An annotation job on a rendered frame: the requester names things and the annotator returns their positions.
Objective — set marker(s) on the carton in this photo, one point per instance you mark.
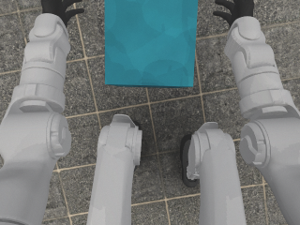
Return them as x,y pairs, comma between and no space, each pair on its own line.
150,43

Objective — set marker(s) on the robot left hand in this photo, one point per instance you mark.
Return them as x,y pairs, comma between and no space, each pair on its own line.
59,7

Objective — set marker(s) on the right robot upper arm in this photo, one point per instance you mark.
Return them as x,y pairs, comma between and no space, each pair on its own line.
273,147

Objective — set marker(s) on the robot right hand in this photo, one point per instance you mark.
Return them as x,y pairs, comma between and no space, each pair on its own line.
238,9

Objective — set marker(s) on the right robot forearm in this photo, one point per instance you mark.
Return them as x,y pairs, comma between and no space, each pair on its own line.
256,73

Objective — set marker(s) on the left robot upper arm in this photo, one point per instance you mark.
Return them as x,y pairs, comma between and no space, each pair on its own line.
30,144

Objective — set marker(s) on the left robot forearm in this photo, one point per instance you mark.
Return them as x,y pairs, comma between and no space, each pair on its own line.
41,87

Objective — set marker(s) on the right robot thigh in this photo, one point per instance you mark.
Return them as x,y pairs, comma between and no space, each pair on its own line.
221,200

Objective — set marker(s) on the robot thigh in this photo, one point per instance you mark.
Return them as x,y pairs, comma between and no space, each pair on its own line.
221,200
110,202

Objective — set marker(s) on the left robot thigh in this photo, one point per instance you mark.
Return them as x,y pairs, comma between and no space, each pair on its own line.
110,202

